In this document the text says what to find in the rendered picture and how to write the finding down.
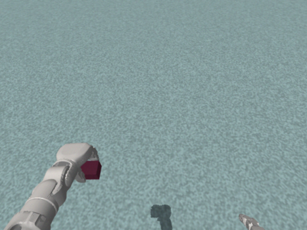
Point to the left robot hand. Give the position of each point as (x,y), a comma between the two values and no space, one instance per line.
(78,153)

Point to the small box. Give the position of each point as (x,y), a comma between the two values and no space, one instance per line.
(91,169)

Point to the right robot hand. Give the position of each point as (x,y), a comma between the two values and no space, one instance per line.
(250,223)

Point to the left robot arm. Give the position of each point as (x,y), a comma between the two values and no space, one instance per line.
(43,205)

